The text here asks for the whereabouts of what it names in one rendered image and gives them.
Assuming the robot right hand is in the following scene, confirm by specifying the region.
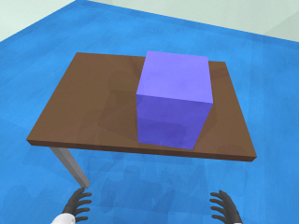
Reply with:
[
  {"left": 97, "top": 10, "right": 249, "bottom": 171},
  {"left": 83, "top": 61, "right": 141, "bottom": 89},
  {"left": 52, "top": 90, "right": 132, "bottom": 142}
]
[{"left": 209, "top": 190, "right": 243, "bottom": 224}]

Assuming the robot left forearm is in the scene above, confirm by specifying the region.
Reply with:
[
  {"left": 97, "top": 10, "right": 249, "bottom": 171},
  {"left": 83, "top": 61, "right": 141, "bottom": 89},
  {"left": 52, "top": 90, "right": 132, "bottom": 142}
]
[{"left": 50, "top": 213, "right": 76, "bottom": 224}]

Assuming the carton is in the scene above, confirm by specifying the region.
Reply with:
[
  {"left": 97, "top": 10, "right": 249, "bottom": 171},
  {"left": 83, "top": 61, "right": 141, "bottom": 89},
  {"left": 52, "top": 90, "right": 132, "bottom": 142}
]
[{"left": 136, "top": 50, "right": 213, "bottom": 150}]

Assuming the table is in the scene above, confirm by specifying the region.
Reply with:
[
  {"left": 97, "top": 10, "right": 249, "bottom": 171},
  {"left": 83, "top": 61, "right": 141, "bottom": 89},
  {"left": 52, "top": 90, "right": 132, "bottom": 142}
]
[{"left": 26, "top": 52, "right": 257, "bottom": 189}]

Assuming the robot left hand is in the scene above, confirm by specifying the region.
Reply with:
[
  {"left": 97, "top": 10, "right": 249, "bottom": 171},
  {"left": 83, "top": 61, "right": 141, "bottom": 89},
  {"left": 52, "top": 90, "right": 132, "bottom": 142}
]
[{"left": 62, "top": 187, "right": 92, "bottom": 223}]

